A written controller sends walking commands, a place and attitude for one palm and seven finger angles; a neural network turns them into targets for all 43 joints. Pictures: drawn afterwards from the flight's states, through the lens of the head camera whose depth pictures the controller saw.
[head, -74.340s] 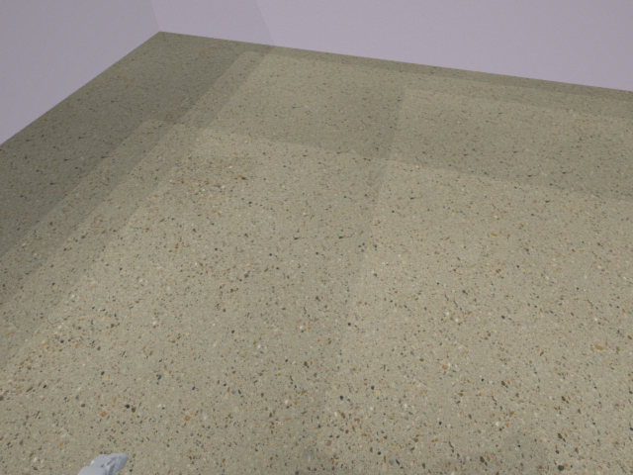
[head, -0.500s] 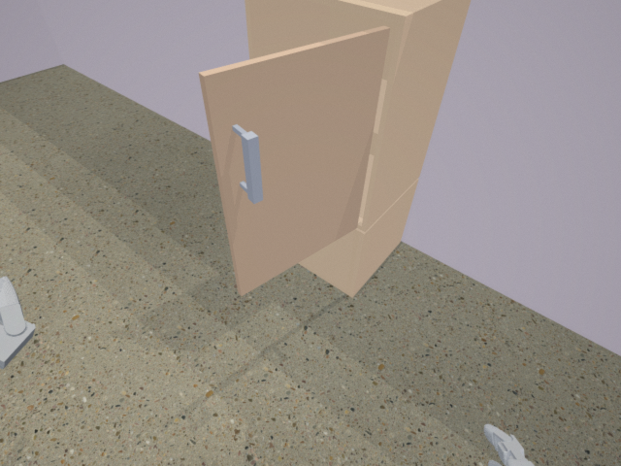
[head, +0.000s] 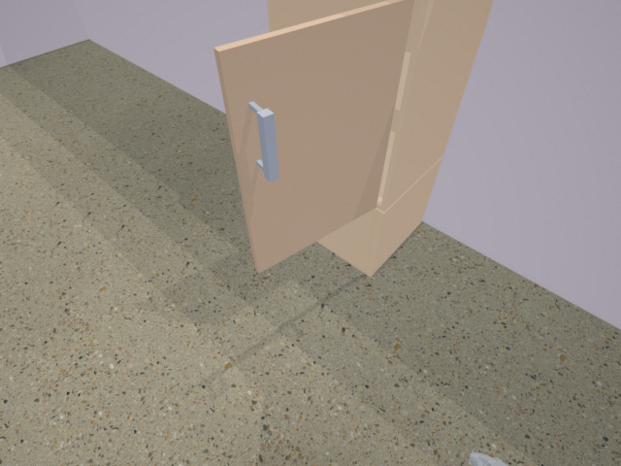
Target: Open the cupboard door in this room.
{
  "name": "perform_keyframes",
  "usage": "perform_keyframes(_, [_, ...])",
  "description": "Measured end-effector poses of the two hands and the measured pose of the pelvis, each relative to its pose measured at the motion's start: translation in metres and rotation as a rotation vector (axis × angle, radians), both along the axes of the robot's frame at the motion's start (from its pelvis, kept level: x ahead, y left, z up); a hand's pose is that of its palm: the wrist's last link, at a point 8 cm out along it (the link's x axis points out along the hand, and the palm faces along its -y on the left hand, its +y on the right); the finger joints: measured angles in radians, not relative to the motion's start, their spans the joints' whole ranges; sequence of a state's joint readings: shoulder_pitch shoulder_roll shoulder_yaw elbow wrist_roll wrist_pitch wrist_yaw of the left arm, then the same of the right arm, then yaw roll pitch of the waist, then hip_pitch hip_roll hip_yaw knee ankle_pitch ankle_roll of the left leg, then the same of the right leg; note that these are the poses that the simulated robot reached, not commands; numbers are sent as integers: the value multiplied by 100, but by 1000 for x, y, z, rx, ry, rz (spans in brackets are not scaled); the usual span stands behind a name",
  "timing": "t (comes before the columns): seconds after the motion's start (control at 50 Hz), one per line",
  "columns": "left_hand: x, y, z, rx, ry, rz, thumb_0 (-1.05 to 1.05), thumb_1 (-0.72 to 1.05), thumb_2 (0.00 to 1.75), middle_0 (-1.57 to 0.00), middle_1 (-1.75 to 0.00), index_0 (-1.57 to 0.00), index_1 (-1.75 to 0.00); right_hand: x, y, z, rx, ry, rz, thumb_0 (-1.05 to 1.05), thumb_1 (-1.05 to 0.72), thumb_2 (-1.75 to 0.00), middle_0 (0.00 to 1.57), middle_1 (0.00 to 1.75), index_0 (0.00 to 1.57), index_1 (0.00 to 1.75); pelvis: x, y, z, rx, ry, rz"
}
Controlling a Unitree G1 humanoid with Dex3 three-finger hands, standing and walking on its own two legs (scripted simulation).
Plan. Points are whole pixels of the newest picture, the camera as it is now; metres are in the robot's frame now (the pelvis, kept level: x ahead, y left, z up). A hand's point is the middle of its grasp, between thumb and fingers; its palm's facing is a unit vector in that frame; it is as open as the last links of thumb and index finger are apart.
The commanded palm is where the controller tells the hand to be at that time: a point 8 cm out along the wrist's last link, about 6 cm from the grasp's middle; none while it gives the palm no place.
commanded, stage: let the arm hang, fingers relaxed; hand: left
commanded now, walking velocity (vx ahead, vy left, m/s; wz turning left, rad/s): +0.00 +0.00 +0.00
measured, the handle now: (263, 142) +0.65 +0.12 +0.06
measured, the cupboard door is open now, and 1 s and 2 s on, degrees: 77 77 77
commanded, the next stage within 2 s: look to check the result in 0.84 s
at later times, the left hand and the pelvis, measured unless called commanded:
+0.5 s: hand out of the picture +0.00 +0.22 -0.15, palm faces +0.01 -0.96 -0.29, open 7.4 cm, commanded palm none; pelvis -0.01 +0.01 +0.01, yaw +0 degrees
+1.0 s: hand out of the picture +0.08 +0.24 -0.14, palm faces -0.02 -0.95 -0.32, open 7.4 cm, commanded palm none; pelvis +0.00 +0.01 +0.02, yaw -1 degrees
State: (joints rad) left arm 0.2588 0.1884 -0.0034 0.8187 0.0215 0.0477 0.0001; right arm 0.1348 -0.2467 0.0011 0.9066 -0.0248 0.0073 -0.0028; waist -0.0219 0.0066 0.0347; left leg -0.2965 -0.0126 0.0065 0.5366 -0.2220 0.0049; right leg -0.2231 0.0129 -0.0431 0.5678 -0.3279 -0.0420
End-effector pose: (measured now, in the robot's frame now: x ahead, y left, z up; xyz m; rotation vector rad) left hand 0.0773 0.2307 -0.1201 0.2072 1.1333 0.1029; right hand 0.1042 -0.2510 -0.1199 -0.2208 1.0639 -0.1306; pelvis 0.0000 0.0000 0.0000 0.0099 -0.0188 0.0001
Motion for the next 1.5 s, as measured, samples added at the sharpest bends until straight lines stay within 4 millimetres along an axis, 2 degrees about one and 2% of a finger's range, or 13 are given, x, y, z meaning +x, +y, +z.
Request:
perform_keyframes(0.02, [-18, -8, -9, -25, 61, 24, 1, 92, 89, -20, -30, -20, -30, -10, -1, 0, -9, 37, -9, 0, -91, -90, 20, 30, 21, 30, -1, -1, 1, -3, -3, 0])
perform_keyframes(0.06, [-47, -7, -17, -29, 148, 76, 0, 98, 89, -20, -30, -21, -30, -31, -3, 0, -25, 116, -17, 0, -91, -90, 20, 29, 20, 30, -2, -3, 4, -9, -6, 3])
perform_keyframes(0.16, [-105, 0, -18, -29, 311, 122, 0, 98, 89, -20, -30, -21, -30, -78, -1, -5, -31, 287, -43, 0, -91, -90, 20, 29, 20, 30, -5, -2, 9, -22, -7, 8])
perform_keyframes(0.22, [-126, 8, -13, -8, 370, 138, 0, 95, 89, -20, -30, -21, -30, -99, 4, -8, -18, 346, -60, 0, -91, -90, 20, 29, 20, 30, -6, 0, 10, -23, -10, 7])
perform_keyframes(0.3, [-134, 20, -6, 27, 394, 145, 1, 93, 89, -20, -30, -21, -30, -115, 11, -13, 5, 380, -78, 0, -91, -90, 20, 29, 20, 30, -8, 3, 11, -21, -14, 4])
perform_keyframes(0.4, [-118, 32, -1, 63, 349, 134, 1, 92, 89, -20, -30, -20, -30, -119, 19, -19, 32, 375, -87, 0, -91, -90, 20, 29, 20, 30, -10, 6, 11, -17, -18, 0])
perform_keyframes(0.54, [-71, 39, 2, 82, 223, 95, 1, 91, 89, -20, -30, -20, -30, -106, 21, -21, 46, 320, -90, 0, -91, -90, 20, 29, 20, 30, -9, 8, 11, -11, -20, -5])
perform_keyframes(0.66, [-34, 38, 6, 78, 131, 63, 1, 91, 89, -20, -30, -20, -30, -88, 13, -17, 30, 269, -88, 0, -91, -90, 20, 29, 20, 30, -6, 8, 12, -9, -21, -7])
perform_keyframes(0.78, [-11, 40, 9, 79, 85, 40, 0, 91, 89, -20, -30, -20, -30, -71, -2, -9, -5, 229, -87, 0, -91, -90, 20, 29, 20, 30, -3, 7, 13, -9, -21, -11])
perform_keyframes(0.9, [-3, 46, 12, 94, 83, 31, 1, 90, 89, -20, -30, -21, -30, -57, -17, -2, -41, 207, -82, 0, -91, -90, 20, 29, 20, 30, 0, 6, 15, -10, -20, -13])
perform_keyframes(1.08, [-6, 59, 16, 125, 117, 37, 1, 90, 89, -20, -30, -21, -30, -42, -32, 4, -73, 201, -68, 0, -91, -90, 20, 29, 20, 30, 6, 5, 16, -9, -15, -13])
perform_keyframes(1.28, [-6, 63, 18, 140, 143, 44, 1, 90, 89, -20, -30, -21, -30, -28, -34, 5, -75, 202, -55, 0, -91, -90, 20, 29, 20, 30, 14, 3, 17, -8, -10, -13])
perform_keyframes(1.5, [11, 58, 17, 131, 122, 33, 1, 90, 89, -20, -30, -21, -30, -16, -32, 6, -68, 191, -54, 0, -91, -90, 20, 30, 21, 30, 23, 2, 17, -6, -6, -15])
